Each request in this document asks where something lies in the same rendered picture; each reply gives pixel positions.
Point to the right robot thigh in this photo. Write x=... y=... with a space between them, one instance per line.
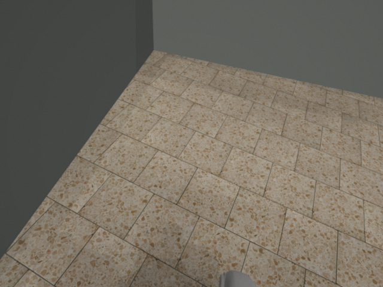
x=235 y=279

